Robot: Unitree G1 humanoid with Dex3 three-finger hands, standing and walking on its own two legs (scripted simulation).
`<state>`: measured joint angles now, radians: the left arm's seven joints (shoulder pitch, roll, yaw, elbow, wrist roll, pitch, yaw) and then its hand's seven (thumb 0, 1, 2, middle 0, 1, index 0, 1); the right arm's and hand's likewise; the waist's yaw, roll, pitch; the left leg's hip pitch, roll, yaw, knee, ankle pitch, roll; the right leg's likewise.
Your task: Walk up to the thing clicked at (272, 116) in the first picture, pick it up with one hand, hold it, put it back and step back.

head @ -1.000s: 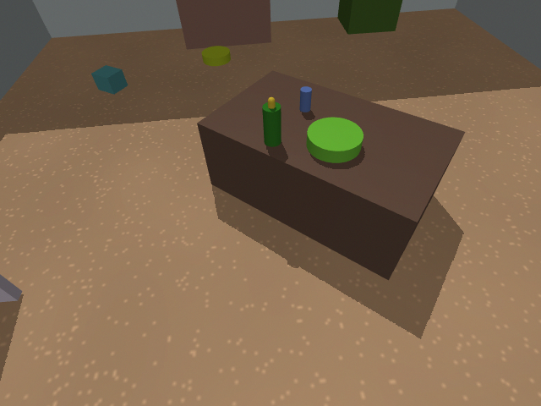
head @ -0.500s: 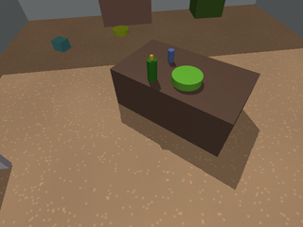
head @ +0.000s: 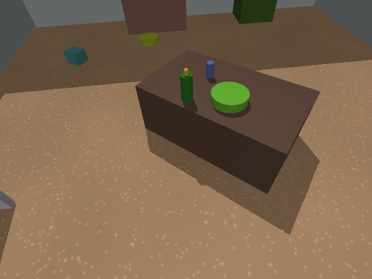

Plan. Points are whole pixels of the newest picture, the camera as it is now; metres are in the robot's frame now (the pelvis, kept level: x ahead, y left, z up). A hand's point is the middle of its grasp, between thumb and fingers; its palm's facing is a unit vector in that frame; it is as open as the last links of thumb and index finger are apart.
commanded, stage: stand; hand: left
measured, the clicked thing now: (186, 84) +1.15 +0.04 -0.29
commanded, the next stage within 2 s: walk up in 0.12 s
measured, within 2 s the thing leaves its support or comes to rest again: neither
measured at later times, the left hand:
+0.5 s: hand out of the picture +0.13 +0.37 -0.18, palm faces -0.21 -0.88 -0.42, open 7.4 cm
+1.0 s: hand (98, 176) +0.45 +0.32 -0.13, palm faces -0.33 -0.82 -0.47, open 7.4 cm
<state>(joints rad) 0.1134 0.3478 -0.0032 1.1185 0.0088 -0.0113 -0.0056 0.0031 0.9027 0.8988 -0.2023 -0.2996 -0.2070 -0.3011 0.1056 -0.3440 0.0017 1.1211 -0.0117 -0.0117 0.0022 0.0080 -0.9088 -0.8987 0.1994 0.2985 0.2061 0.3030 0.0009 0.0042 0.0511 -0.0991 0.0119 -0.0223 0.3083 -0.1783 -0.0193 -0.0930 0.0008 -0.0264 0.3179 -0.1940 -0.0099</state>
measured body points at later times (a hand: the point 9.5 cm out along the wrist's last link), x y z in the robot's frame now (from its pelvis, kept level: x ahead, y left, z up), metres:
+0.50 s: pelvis +0.07 +0.08 -0.03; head +0.10 +0.09 +0.42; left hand +0.14 +0.42 -0.15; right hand +0.11 -0.27 -0.11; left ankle +0.14 +0.19 -0.75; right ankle +0.00 -0.07 -0.71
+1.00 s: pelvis +0.26 +0.08 -0.02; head +0.27 +0.05 +0.42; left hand +0.46 +0.36 -0.10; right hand +0.22 -0.23 -0.15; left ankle +0.32 +0.21 -0.70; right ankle +0.23 -0.05 -0.75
